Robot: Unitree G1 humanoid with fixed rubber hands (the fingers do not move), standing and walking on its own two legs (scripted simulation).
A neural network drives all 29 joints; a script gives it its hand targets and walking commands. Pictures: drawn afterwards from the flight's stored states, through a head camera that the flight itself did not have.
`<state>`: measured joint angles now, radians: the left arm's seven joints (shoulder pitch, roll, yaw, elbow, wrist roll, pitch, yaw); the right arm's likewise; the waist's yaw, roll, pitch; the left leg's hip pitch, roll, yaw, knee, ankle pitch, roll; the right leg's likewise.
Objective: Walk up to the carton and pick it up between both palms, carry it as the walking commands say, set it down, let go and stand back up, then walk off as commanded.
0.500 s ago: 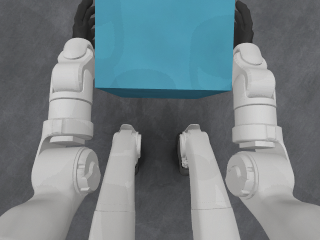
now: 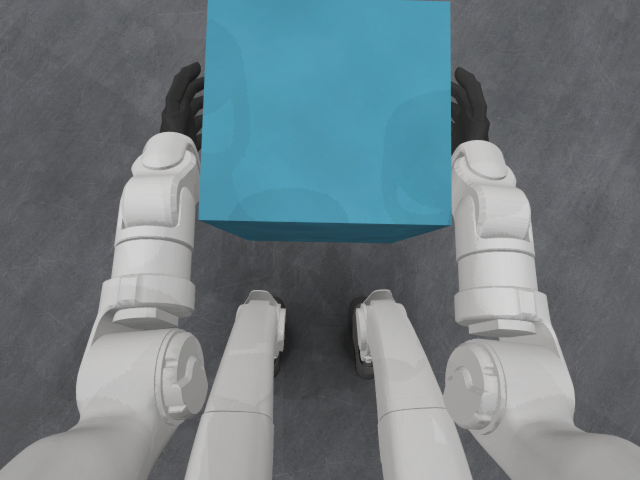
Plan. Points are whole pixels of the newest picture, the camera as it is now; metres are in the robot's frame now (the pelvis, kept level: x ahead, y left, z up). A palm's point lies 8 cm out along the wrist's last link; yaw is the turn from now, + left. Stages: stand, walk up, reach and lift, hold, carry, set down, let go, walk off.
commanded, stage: reach and lift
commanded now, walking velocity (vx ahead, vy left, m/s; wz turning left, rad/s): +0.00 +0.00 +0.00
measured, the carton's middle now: (323, 151) +0.47 +0.00 -0.10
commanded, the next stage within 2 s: none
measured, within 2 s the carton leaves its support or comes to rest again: neither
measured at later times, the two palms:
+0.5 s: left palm (137, 113) +0.44 +0.16 +0.06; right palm (522, 119) +0.43 -0.16 +0.06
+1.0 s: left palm (96, 105) +0.42 +0.16 +0.12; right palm (573, 107) +0.41 -0.16 +0.12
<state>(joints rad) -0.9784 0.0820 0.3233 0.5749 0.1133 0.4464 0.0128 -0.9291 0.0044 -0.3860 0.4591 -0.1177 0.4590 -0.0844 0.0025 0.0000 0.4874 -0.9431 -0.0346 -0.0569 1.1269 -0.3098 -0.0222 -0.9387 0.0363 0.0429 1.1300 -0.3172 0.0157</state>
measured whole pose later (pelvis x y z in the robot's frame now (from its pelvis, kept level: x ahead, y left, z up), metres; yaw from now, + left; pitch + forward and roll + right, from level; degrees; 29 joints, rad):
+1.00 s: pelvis +0.12 +0.00 +0.11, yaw +0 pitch -1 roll +0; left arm -0.26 -0.08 0.21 0.29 0.19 0.62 -0.04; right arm -0.23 0.14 -0.25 0.21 -0.20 0.62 0.01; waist 0.00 -0.01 0.04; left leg -0.23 -0.02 -0.06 0.44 -0.20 -0.01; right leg -0.22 0.02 0.05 0.43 -0.20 0.01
